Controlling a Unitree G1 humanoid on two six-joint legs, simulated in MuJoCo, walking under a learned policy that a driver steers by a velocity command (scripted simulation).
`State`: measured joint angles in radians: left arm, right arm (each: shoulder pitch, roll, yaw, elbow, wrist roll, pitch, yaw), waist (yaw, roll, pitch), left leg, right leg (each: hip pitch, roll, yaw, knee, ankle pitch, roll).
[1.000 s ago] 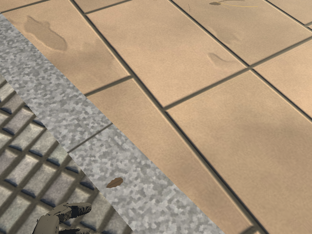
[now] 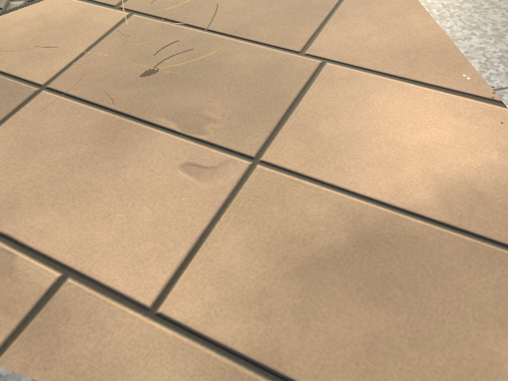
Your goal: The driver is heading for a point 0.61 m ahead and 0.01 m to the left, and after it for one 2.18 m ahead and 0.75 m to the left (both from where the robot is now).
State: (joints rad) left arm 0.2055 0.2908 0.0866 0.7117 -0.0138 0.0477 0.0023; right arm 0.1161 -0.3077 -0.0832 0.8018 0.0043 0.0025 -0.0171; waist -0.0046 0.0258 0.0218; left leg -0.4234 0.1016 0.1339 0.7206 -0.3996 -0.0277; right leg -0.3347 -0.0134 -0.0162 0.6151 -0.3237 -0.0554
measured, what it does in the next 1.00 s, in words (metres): walks ahead: left foot, then right foot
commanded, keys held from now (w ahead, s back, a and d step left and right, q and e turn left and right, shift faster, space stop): w+e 0.22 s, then w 0.62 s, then q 0.16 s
